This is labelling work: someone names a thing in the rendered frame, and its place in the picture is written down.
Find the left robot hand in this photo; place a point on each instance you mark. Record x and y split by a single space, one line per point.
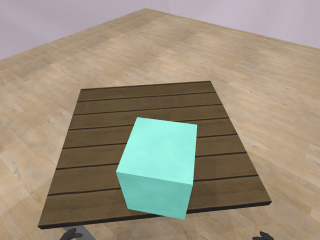
70 234

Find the carton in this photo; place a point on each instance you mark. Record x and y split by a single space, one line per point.
156 170

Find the table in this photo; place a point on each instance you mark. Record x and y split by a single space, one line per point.
85 188

